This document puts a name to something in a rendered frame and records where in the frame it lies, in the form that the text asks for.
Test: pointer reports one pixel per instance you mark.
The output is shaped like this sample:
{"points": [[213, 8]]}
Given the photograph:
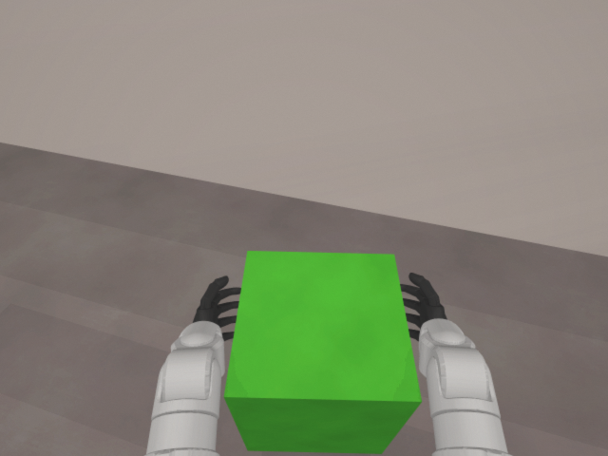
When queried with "robot right forearm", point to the robot right forearm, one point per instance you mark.
{"points": [[462, 400]]}

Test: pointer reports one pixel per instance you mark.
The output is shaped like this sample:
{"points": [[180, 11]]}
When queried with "left robot hand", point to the left robot hand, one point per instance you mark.
{"points": [[209, 308]]}

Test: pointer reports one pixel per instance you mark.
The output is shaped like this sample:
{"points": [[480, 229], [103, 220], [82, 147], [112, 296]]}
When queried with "right robot hand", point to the right robot hand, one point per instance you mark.
{"points": [[428, 306]]}

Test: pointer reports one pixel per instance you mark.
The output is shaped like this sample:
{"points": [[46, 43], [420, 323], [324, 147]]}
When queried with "carton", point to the carton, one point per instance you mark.
{"points": [[321, 359]]}

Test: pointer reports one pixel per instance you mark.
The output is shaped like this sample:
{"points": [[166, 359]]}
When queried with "robot left forearm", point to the robot left forearm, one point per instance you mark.
{"points": [[186, 406]]}

